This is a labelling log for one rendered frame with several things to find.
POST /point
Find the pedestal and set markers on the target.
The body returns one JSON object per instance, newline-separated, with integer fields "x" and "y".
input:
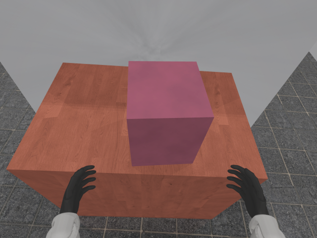
{"x": 82, "y": 121}

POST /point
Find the carton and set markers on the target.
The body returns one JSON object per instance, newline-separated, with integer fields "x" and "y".
{"x": 168, "y": 112}

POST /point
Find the robot left hand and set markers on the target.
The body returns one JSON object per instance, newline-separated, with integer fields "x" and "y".
{"x": 74, "y": 190}

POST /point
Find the right robot forearm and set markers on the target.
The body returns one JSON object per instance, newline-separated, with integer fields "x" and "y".
{"x": 264, "y": 226}

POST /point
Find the left robot forearm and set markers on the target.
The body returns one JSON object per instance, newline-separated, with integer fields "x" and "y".
{"x": 65, "y": 225}

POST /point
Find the robot right hand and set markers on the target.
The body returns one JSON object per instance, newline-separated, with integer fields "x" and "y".
{"x": 250, "y": 190}

